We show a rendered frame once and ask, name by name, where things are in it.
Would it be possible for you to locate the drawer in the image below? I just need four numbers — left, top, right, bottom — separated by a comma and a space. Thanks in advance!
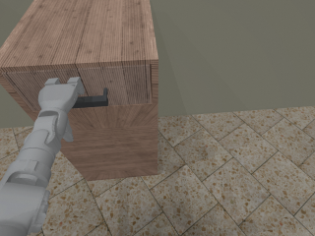
2, 64, 152, 111

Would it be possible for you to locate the left robot upper arm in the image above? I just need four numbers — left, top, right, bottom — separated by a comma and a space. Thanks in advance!
0, 182, 50, 236

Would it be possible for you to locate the left robot hand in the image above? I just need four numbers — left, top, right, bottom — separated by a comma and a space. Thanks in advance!
37, 77, 85, 143

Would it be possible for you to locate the handle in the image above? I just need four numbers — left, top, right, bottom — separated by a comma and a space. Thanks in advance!
72, 88, 108, 109

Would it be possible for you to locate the robot left forearm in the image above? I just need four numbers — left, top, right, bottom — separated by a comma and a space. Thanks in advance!
0, 107, 68, 191

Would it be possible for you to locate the cabinet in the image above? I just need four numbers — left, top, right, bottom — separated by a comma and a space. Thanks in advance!
0, 0, 158, 181

